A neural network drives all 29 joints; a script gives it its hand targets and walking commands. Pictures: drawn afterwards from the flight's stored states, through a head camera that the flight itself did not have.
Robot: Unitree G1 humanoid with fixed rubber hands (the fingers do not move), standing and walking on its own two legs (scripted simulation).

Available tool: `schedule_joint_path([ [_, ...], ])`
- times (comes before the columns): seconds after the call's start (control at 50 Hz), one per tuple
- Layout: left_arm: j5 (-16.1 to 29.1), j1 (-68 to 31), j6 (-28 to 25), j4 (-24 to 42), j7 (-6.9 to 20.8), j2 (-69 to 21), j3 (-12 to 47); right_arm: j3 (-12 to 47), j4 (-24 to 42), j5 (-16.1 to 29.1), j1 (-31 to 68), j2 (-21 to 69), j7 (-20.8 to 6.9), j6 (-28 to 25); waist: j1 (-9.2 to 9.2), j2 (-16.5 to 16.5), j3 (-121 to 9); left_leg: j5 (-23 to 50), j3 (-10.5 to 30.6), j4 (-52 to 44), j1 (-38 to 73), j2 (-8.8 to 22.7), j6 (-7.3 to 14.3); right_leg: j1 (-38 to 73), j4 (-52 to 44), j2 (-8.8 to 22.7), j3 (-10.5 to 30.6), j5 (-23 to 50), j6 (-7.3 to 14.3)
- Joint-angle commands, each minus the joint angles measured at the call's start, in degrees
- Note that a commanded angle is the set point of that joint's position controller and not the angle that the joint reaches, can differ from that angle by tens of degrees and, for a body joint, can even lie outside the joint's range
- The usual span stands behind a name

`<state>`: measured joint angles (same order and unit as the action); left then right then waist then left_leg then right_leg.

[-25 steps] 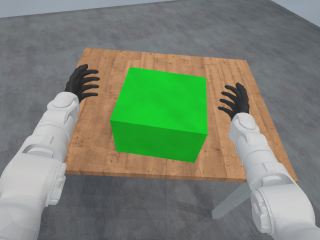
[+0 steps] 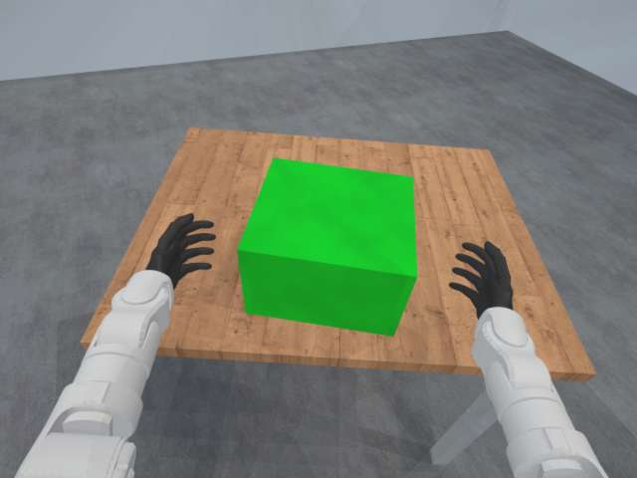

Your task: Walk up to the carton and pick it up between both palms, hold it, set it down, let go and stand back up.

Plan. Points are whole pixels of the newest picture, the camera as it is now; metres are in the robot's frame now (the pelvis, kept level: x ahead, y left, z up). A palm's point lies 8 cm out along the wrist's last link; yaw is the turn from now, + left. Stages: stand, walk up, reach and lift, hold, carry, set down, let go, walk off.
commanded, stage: set down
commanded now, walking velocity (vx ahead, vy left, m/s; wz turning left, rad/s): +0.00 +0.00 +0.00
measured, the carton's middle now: (331, 243) +0.49 -0.04 -0.01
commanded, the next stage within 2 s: let go in 1.88 s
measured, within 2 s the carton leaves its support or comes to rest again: neither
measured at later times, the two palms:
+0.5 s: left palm (143, 355) +0.27 +0.21 +0.02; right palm (492, 372) +0.24 -0.22 +0.02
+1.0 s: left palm (137, 399) +0.23 +0.22 -0.01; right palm (486, 398) +0.22 -0.22 -0.01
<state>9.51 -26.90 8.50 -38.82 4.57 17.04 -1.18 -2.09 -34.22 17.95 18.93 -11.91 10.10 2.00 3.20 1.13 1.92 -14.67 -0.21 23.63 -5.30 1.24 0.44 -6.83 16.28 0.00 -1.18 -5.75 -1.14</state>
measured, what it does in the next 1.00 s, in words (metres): stands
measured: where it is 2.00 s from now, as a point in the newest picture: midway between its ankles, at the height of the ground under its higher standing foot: outside the picture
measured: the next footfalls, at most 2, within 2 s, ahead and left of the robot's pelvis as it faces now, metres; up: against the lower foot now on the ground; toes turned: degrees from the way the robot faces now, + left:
none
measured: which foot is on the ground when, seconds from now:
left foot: down 0.00-1.00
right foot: down 0.00-1.00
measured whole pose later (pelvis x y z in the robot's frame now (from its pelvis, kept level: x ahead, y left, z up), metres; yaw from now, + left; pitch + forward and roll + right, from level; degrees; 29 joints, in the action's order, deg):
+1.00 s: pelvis +0.03 +0.00 +0.00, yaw +0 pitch -5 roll -2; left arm 10.9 13.0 -1.5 -15.0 5.6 16.7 2.1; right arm -1.3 -13.2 8.5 -16.1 -6.5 7.9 -5.0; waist -0.5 -0.5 4.4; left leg -17.4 -0.4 22.8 0.1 1.7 0.0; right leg -3.2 18.8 -0.8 -0.2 -10.2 -0.8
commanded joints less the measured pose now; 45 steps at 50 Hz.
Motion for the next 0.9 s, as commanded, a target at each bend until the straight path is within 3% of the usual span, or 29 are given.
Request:
schedule_joint_path([
  [0.0,1.4,-16.8,-3.9,10.8,-0.7,7.2,-1.7,-2.4,13.1,-3.0,15.1,-3.8,-0.5,-1.9,-0.61,-3.1,-14.4,5.7,-0.9,-5.8,-5.7,-2.2,-1.7,10.1,0.7,-2.2,0.3,0.9,1.9],
  [0.08,0.8,-6.9,-5.9,10.9,0.4,6.3,-1.9,-1.8,12.7,-4.0,3.7,-1.0,-0.2,-2.2,-0.57,-2.6,-12.5,6.9,-1.3,-5.3,-4.1,-2.3,-1.7,11.2,1.6,-1.8,1.1,2.8,1.8],
  [0.14,0.5,-2.3,-6.6,16.1,0.8,7.4,-2.8,-2.4,17.4,-4.9,-0.7,-0.6,0.5,-2.9,-1.21,-3.5,-14.4,11.7,-1.1,-4.9,-2.2,-2.7,-2.5,13.3,1.4,-1.9,1.4,6.7,1.6],
  [0.2,0.9,1.9,-7.3,18.5,1.0,7.0,-2.1,-2.7,19.8,-6.3,-4.2,0.0,0.5,-3.8,-1.00,-4.2,-12.1,12.4,-1.0,-4.8,-3.0,-2.4,-3.0,12.0,1.3,-2.1,1.1,4.9,2.3],
  [0.28,3.3,5.7,-8.2,21.8,1.0,7.4,-1.4,-3.0,24.0,-7.1,-6.9,0.7,0.1,-4.2,-1.34,-3.5,-8.7,8.6,-0.9,-5.6,-4.1,-2.1,-3.0,9.1,1.0,-2.0,1.0,0.9,2.5],
  [0.32,3.2,9.5,-8.6,21.9,0.8,6.2,-0.9,-3.0,25.0,-7.6,-10.4,0.7,-0.5,-4.4,-1.65,-4.7,-5.4,5.8,-0.4,-6.8,-5.8,-1.1,-2.4,10.1,1.3,-2.1,0.9,-1.3,2.8],
  [0.4,5.7,6.9,-10.6,21.0,0.3,6.6,2.0,-2.8,25.7,-8.6,-9.5,1.5,-1.7,-3.4,-1.66,-4.8,-4.2,-0.1,-0.3,-7.3,-10.8,-0.6,-1.9,8.9,3.1,-1.8,1.4,-4.8,3.4],
  [0.42,6.1,9.1,-11.1,20.3,0.4,5.9,2.0,-3.4,25.6,-8.5,-10.1,1.4,-1.8,-3.5,-0.97,-5.1,-4.7,1.2,-0.2,-6.7,-10.9,-0.6,-2.0,9.6,3.1,-1.7,1.8,-4.1,3.4],
  [0.48,5.9,14.1,-11.8,21.4,0.6,7.4,0.9,-1.9,27.7,-8.6,-15.0,2.5,-1.6,-3.2,-2.17,-2.5,-6.4,4.5,-0.3,-6.1,-8.6,-1.3,-1.6,11.1,3.0,-1.0,2.9,-0.5,3.1],
  [0.54,5.4,15.6,-11.9,20.7,1.2,8.2,0.6,-1.1,27.1,-8.6,-16.5,2.6,-1.2,-2.7,-2.76,-1.6,-3.9,4.4,-0.4,-6.1,-8.3,-1.4,-1.7,10.0,2.2,-0.9,3.0,-2.2,2.9],
  [0.64,4.0,22.0,-11.0,24.1,2.0,9.0,-1.4,0.2,28.9,-8.3,-22.0,2.6,-0.4,-3.2,-3.09,-1.7,-4.7,11.4,-1.1,-5.6,-3.7,-1.8,-1.9,12.1,1.1,-0.8,3.5,3.2,2.1],
  [0.7,1.9,25.9,-10.8,26.4,2.1,7.4,-1.1,-1.0,28.3,-9.1,-25.1,2.9,0.0,-4.1,-3.49,-3.5,-2.5,13.2,-1.8,-5.4,-2.2,-1.4,-2.6,10.9,0.8,-0.9,3.1,2.8,2.6],
  [0.88,2.2,31.8,-11.7,32.0,1.3,6.5,0.4,-0.8,29.7,-9.6,-30.4,1.6,-1.8,-8.3,-2.88,-4.8,-4.5,20.5,-0.6,-3.3,1.3,-0.6,-4.3,7.6,1.5,-1.0,2.0,7.3,3.2],
])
